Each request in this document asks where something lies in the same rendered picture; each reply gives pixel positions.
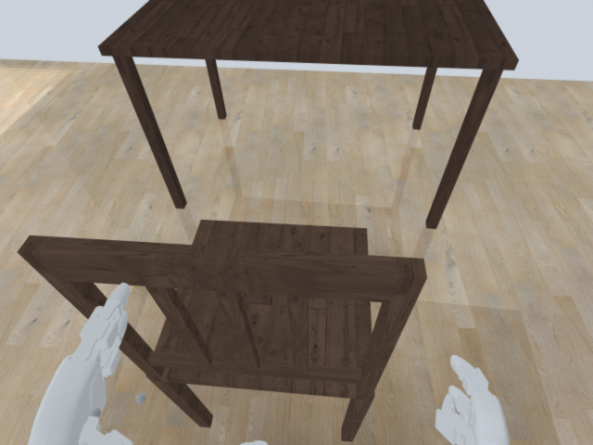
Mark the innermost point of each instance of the robot left hand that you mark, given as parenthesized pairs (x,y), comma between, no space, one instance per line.
(78,386)

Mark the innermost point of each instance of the table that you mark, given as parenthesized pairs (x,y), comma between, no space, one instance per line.
(457,34)

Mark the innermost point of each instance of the chair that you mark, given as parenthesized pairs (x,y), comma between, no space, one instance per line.
(263,306)

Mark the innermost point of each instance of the robot right hand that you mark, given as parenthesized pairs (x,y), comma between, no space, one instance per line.
(481,420)

